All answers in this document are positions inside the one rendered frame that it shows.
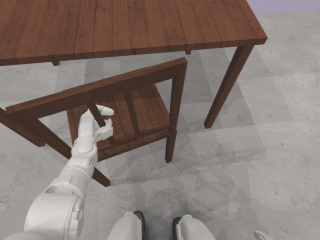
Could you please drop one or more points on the right robot hand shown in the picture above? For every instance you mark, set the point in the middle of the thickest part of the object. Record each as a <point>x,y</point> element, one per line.
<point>262,236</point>

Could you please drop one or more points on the chair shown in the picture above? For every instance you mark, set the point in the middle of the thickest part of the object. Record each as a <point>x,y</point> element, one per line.
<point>140,115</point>

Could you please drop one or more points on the robot right thigh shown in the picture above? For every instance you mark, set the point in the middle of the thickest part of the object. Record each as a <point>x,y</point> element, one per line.
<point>193,229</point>

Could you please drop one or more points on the robot left forearm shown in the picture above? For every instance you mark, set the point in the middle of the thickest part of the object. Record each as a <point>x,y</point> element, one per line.
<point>77,173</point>

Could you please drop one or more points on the robot left thigh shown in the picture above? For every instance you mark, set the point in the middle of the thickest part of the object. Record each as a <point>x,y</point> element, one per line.
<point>126,228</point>

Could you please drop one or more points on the left robot upper arm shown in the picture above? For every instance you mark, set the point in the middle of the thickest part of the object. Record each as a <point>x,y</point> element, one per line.
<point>54,216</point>

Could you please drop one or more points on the table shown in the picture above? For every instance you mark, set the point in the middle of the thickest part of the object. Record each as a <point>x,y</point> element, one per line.
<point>41,31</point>

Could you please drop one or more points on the robot thigh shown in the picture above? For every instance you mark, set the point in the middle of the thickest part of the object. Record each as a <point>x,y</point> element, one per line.
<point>193,229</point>
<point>126,228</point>

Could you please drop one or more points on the left robot hand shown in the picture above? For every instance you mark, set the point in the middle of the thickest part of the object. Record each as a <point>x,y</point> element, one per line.
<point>88,126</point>

